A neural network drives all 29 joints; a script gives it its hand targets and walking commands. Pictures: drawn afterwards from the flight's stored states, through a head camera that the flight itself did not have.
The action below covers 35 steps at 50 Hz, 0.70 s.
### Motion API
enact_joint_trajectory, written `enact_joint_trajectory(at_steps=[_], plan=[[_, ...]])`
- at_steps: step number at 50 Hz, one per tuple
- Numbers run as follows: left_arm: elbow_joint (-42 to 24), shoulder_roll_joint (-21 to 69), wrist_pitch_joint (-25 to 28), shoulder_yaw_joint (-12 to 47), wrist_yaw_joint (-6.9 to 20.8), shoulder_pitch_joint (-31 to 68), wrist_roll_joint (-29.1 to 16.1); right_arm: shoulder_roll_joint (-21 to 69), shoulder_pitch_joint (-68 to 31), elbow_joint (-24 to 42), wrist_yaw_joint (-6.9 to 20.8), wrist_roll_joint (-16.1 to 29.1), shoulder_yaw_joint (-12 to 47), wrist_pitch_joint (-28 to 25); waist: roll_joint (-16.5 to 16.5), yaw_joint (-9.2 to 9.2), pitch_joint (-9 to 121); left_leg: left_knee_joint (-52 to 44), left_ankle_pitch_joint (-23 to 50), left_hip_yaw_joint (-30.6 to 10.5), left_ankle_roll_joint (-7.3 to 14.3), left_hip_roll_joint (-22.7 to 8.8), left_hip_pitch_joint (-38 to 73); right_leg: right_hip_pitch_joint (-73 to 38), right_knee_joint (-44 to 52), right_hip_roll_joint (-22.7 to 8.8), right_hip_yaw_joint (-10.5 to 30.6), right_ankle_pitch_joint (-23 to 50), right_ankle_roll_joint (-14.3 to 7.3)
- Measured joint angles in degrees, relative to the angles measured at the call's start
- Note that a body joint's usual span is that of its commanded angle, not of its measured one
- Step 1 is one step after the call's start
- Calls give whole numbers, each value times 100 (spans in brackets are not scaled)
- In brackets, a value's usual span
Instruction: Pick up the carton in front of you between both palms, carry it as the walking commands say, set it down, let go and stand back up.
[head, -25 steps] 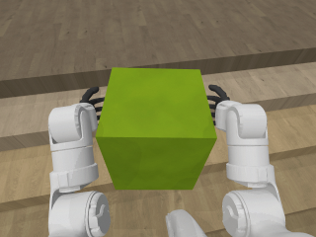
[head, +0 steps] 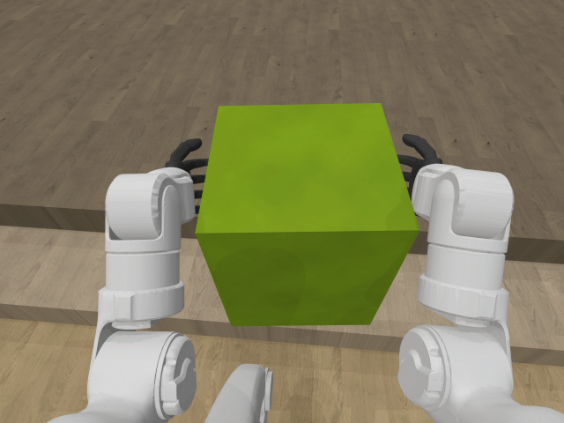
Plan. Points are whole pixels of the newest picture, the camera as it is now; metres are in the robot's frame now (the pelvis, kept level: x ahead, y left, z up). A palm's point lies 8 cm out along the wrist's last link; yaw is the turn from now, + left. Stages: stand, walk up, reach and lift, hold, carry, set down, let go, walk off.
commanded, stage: carry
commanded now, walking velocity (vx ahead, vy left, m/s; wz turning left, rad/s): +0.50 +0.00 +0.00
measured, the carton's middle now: (300, 223) +0.38 +0.03 +0.09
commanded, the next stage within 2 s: none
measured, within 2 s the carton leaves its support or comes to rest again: neither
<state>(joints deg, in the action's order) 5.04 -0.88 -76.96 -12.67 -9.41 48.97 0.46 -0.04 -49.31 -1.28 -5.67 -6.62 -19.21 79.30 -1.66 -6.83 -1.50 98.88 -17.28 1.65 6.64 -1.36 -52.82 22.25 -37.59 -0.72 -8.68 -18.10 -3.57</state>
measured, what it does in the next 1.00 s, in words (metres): climbs: left foot 0.13 m higher, then right foot 0.13 m higher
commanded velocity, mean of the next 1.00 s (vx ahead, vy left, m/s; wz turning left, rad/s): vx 0.50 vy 0.00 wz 0.00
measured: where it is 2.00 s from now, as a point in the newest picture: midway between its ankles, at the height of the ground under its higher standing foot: (292, 132)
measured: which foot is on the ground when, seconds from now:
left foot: up 0.00-0.18, down 0.20-0.74, up 0.76-1.00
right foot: down 0.00-0.24, up 0.26-0.66, down 0.68-1.00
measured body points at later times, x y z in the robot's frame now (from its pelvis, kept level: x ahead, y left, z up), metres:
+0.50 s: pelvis +0.31 +0.07 +0.13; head +0.35 +0.08 +0.58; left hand +0.71 +0.19 +0.28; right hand +0.68 -0.12 +0.28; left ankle +0.31 +0.16 -0.59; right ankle +0.33 -0.03 -0.38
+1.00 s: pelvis +0.62 +0.03 +0.26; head +0.66 +0.03 +0.71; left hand +1.00 +0.21 +0.43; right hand +1.04 -0.09 +0.43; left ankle +0.66 +0.15 -0.24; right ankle +0.60 -0.08 -0.47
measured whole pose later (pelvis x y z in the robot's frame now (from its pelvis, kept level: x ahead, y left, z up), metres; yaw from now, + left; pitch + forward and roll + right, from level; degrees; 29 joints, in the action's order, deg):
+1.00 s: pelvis +0.62 +0.03 +0.26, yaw +0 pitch +3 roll -1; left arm 4.3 0.2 -76.9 -12.9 -10.2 50.9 0.8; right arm -1.4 -50.7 -0.5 -5.3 -6.1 -20.2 79.4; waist -1.6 -8.1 -0.6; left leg 107.6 -29.2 0.0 7.1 -1.8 -60.7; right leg 17.0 -33.8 -1.4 -7.4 -20.2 -2.0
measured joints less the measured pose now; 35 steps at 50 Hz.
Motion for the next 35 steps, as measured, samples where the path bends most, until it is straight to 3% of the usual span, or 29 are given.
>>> enact_joint_trajectory(at_steps=[3,5,7,9,10,11,13,14,16,18,20,24,28,30,32,33,35], plan=[[61,51,14,-73,0,215,79,-149,-150,-27,0,88,18,20,-3,27,239,1068,-982,0,91,-123,-980,-508,486,-63,112,-71,106],[170,34,-28,-115,11,262,110,-192,-256,-244,-1,99,46,25,5,84,368,1211,-1241,-34,70,-231,-1517,-960,892,-179,211,-119,225],[284,-8,-111,-175,47,247,142,-195,-332,-524,-4,77,127,32,24,211,502,384,-1015,134,-1,-420,-1753,-1508,1518,-330,267,-50,277],[430,-49,-212,-275,79,268,177,-209,-379,-789,-31,103,238,50,122,380,666,-1175,-510,483,32,-527,-1488,-2002,2219,-531,280,163,274],[516,-69,-244,-330,103,280,208,-217,-404,-936,-49,129,299,39,158,486,743,-1792,-373,636,74,-494,-1186,-2163,2413,-626,284,296,285],[605,-82,-249,-370,134,273,257,-205,-399,-1076,-98,152,370,-2,220,645,802,-2135,-770,765,105,-353,-746,-2185,2349,-755,282,419,268],[723,-103,-243,-520,201,210,337,-185,-405,-1352,-148,210,514,-86,143,1020,783,-3721,-102,853,37,-41,593,-1674,1047,-909,387,798,207],[769,-133,-214,-580,243,237,382,-176,-390,-1398,-184,265,584,-148,177,1180,661,-3943,-305,865,-84,38,869,-1143,-269,-873,710,729,217],[798,-180,-146,-714,369,225,425,-96,-234,-1395,-252,374,709,-326,343,1412,410,-4087,-472,903,-111,100,1201,69,-3285,-368,1450,519,209],[637,-97,-165,-747,381,81,508,-25,54,-1180,-310,459,761,-373,476,1499,250,-4511,-416,890,-157,154,1664,1038,-5277,23,1531,473,67],[323,16,-210,-696,378,-62,559,-7,227,-872,-345,530,714,-342,473,1457,104,-5033,-333,849,-214,155,2160,1836,-6100,130,1273,463,-80],[-335,78,-242,-564,328,-133,524,19,197,-355,-356,572,569,-353,395,1297,1,-5975,-256,757,-258,94,3020,3093,-6299,-35,751,9,-235],[-508,-38,-248,-483,325,4,425,72,21,-152,-353,496,453,-344,409,1235,182,-6739,-321,596,-432,0,3821,4432,-7448,-243,666,-1014,-333],[-364,-56,-262,-394,318,101,425,30,-16,-169,-332,480,377,-268,389,1163,285,-7259,-308,501,-546,-119,4331,4852,-7015,-420,566,-951,-295],[-144,-59,-291,-305,291,192,430,-24,-69,-282,-297,454,278,-169,313,1015,425,-7982,-160,480,-576,-290,4888,4820,-5640,-541,273,-539,-313],[1,-64,-297,-257,282,250,427,-53,-109,-361,-275,426,217,-117,267,933,499,-8274,-46,480,-558,-377,5107,4610,-4843,-541,119,-205,-378],[311,-46,-241,-142,218,293,402,-97,-120,-534,-216,344,117,-69,139,662,629,-8260,253,484,-504,-614,5220,3771,-3944,-293,-111,-525,-438]])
